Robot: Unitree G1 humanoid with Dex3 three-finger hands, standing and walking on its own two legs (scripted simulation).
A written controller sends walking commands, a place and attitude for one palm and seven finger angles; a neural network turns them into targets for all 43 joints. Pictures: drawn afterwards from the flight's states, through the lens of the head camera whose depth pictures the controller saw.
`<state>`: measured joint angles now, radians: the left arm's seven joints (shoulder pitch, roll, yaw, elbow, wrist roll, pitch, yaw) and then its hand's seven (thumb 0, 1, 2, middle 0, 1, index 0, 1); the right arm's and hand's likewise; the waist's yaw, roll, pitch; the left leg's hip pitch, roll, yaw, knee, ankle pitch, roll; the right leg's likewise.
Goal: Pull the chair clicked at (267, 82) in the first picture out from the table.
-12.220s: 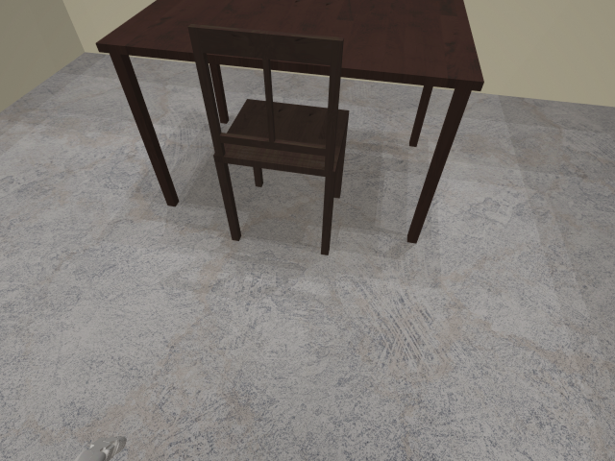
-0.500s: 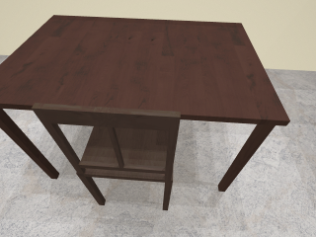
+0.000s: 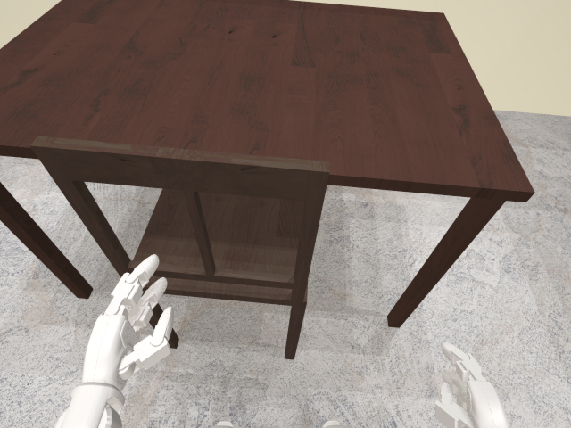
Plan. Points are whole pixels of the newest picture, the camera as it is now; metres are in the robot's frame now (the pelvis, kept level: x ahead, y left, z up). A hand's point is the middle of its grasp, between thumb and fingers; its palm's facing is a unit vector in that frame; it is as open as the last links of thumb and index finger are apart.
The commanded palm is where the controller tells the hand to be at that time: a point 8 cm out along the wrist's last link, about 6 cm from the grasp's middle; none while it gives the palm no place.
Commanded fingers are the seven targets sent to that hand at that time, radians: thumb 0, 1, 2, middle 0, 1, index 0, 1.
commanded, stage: raise the hand toward the chair's back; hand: left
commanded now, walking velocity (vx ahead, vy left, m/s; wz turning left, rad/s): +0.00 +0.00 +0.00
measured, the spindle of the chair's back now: (201, 235) +0.45 +0.15 -0.05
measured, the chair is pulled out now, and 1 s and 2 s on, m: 0.00 0.00 0.00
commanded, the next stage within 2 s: aim the fingers beside a spindle in 1.78 s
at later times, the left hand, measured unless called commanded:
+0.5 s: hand (145, 369) +0.21 +0.19 -0.02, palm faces -0.11 -0.99 -0.01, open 12.7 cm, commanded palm +0.18 +0.24 +0.00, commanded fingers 0.00 -0.08 0.48 -0.10 -0.15 -0.10 -0.15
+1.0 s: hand (108, 362) +0.21 +0.22 +0.02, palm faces -0.03 -1.00 -0.07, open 16.5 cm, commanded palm +0.19 +0.27 +0.01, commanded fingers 0.00 -0.50 0.30 -0.06 -0.08 -0.06 -0.08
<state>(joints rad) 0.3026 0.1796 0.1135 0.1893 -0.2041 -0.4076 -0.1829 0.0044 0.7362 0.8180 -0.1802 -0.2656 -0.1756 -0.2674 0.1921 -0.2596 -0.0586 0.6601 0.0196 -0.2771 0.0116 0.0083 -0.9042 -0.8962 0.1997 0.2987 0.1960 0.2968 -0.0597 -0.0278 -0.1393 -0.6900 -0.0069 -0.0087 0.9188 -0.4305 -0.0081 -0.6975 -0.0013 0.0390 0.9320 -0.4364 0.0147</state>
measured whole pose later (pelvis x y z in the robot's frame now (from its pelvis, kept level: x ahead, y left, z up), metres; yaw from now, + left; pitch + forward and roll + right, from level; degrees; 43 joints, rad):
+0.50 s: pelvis -0.01 +0.00 -0.05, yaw +1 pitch +17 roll -2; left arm 0.39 0.26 0.19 -0.07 -0.30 -0.23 -0.39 0.00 0.15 0.57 -0.13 -0.18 -0.13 -0.18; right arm 0.20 -0.19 0.00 0.54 0.05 -0.17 -0.04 0.01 -0.90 -0.90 0.20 0.30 0.20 0.30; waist -0.01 0.04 -0.14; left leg -0.99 0.00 -0.07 1.25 -0.57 -0.01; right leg -0.95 0.01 -0.02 1.21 -0.56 0.01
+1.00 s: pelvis -0.01 +0.02 -0.05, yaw +2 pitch +15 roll -4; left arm 0.38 0.31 0.21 -0.09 -0.30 -0.32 -0.31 -0.01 -0.42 0.33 -0.07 -0.09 -0.07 -0.09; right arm 0.20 -0.22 0.02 0.51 0.04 -0.18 -0.04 0.01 -0.90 -0.90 0.20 0.30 0.20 0.30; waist -0.01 0.02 -0.14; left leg -0.94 0.00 -0.08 1.23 -0.55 0.01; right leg -0.88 0.01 -0.03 1.15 -0.53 0.03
